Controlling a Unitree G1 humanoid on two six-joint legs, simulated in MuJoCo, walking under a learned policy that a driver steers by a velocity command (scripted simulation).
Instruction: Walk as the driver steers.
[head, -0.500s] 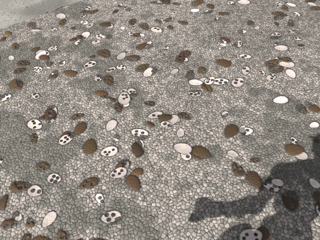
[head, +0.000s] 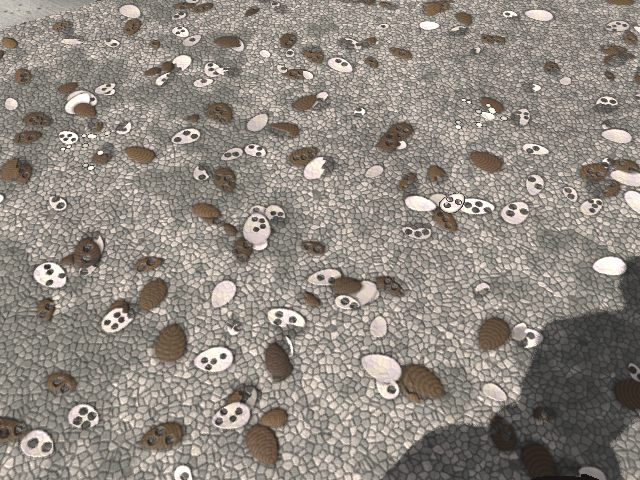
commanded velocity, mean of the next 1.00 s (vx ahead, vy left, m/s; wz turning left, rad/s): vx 0.50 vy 0.00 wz -0.34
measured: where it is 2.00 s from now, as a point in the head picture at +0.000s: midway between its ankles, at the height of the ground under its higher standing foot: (471, 246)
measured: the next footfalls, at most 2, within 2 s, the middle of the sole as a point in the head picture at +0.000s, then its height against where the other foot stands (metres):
right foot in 0.54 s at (389, 474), level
left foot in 1.06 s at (355, 319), level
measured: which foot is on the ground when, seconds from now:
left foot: down 0.00-0.54, up 0.56-1.00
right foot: down 0.00-0.00, up 0.02-0.52, down 0.54-1.00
